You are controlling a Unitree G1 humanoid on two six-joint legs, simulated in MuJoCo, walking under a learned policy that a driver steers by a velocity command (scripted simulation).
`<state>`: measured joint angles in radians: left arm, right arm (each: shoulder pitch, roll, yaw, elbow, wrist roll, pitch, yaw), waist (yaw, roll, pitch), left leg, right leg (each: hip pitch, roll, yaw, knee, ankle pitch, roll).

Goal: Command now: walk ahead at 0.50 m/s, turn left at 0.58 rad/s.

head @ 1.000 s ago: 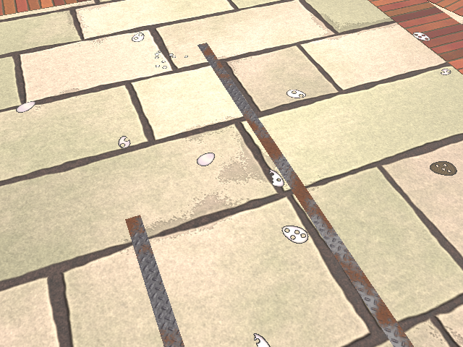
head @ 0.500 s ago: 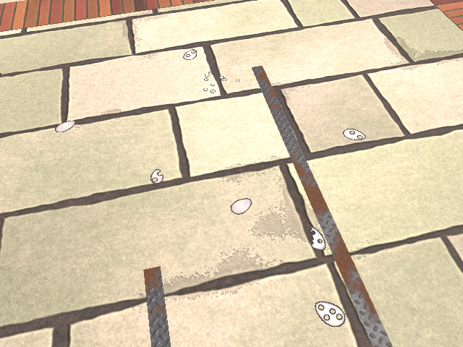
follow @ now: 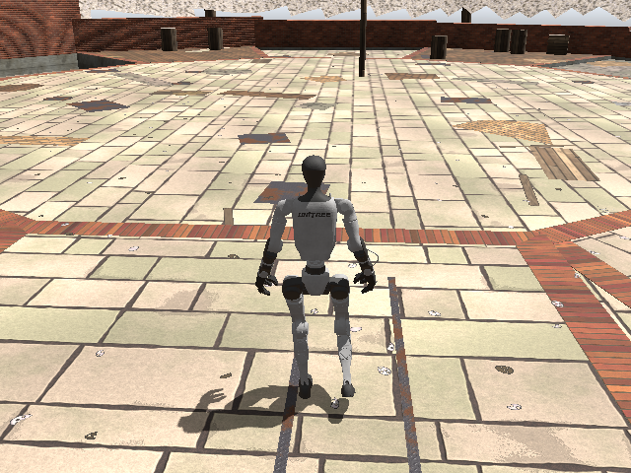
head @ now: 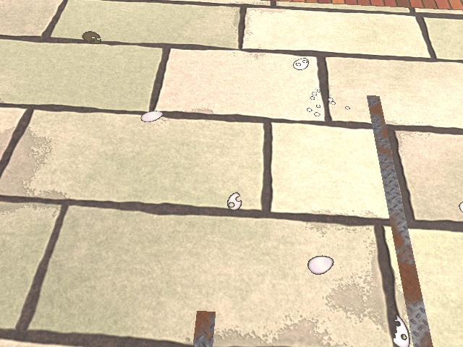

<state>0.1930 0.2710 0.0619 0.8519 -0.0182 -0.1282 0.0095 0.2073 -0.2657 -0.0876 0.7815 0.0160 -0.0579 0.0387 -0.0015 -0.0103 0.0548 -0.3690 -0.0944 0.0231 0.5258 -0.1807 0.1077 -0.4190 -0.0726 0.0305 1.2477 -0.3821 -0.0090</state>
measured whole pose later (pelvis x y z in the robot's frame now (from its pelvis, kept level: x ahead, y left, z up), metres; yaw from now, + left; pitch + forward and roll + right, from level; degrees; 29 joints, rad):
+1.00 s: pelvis +0.51 +0.09 +0.01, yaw +16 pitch +2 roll -1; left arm 0.33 0.29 0.05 0.87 -0.03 -0.08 -0.01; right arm 0.15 -0.25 -0.05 0.70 0.00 -0.08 0.02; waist 0.03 -0.03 0.01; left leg -0.36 -0.01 0.05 0.49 -0.18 0.05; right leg -0.40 -0.03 0.04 1.11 -0.41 -0.03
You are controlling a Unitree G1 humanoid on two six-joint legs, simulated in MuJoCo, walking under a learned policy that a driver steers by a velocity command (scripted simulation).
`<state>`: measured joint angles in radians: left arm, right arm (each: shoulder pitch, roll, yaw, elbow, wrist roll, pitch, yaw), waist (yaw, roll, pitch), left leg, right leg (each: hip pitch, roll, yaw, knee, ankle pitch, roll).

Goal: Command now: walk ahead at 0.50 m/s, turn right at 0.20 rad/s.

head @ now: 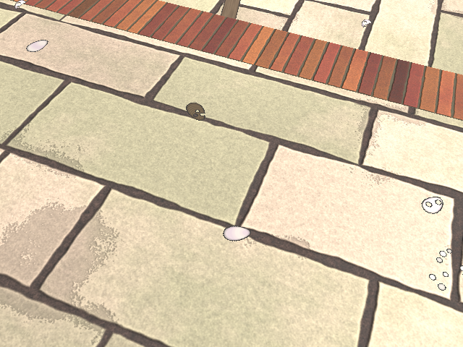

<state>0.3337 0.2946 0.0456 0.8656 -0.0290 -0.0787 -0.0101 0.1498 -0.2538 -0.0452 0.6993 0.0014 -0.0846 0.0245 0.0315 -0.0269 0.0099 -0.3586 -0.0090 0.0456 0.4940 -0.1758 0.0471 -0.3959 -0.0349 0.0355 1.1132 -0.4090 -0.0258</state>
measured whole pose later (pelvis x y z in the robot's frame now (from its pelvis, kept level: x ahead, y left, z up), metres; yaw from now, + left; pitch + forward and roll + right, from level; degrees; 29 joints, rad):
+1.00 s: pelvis +0.35 -0.03 +0.00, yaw -33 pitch +3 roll -1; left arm 0.17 0.33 0.08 0.61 -0.01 0.04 0.02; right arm 0.17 -0.27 -0.06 0.71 -0.03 -0.02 -0.03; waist -0.01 -0.04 0.01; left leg -0.33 0.00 -0.04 0.52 -0.23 0.00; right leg -0.52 0.14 0.14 1.01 -0.49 0.03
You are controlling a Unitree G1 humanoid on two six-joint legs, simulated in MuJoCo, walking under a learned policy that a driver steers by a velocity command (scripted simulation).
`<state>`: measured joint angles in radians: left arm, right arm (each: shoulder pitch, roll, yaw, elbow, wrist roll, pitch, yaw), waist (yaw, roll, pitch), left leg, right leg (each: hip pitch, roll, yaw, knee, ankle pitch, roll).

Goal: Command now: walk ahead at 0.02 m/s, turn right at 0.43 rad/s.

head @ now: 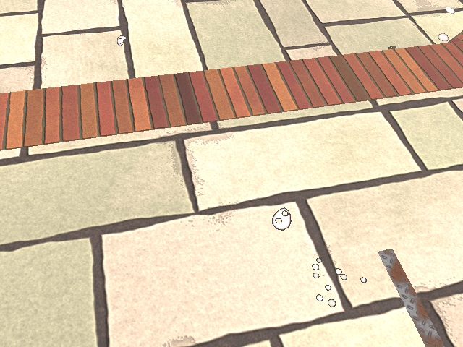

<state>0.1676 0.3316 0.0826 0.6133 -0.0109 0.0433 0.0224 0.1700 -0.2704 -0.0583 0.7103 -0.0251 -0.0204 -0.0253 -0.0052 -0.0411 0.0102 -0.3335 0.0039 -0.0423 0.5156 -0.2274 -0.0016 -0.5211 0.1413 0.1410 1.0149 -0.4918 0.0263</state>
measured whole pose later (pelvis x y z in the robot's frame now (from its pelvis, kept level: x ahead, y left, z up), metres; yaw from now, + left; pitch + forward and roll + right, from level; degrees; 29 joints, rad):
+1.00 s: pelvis +0.01 -0.03 +0.00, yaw -4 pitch -2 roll +0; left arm 0.23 0.22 0.04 0.86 0.01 0.01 0.02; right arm 0.21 -0.24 -0.04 0.99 0.00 0.00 -0.04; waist -0.02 0.00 0.03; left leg -0.20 0.06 -0.01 0.49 -0.26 -0.06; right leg -0.17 0.03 0.03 0.50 -0.31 -0.02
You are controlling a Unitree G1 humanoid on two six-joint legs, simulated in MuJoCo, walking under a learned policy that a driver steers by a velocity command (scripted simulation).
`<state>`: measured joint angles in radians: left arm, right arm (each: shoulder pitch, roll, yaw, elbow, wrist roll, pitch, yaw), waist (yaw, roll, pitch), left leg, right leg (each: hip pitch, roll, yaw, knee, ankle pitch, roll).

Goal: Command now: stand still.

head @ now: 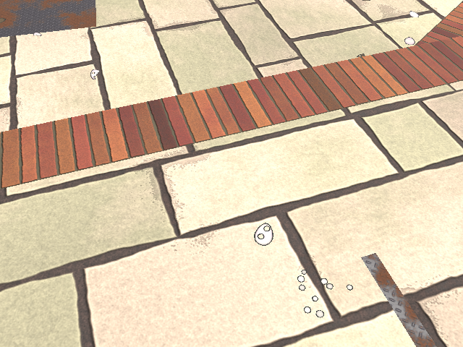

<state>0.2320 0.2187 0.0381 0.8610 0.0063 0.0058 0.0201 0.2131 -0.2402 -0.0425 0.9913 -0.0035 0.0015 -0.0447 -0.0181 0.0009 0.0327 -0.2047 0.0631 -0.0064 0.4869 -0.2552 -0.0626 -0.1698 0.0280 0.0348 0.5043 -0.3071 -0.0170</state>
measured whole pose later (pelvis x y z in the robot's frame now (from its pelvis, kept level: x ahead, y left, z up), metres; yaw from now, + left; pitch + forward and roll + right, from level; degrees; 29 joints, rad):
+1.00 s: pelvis +0.01 +0.02 -0.01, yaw +1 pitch -1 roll +0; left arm 0.34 0.19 0.02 1.07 -0.02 -0.01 0.04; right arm 0.33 -0.19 -0.02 1.12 0.01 -0.02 -0.05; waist 0.00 0.00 0.00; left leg -0.27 0.03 0.00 0.63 -0.38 0.01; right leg -0.19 0.01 0.03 0.55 -0.35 -0.01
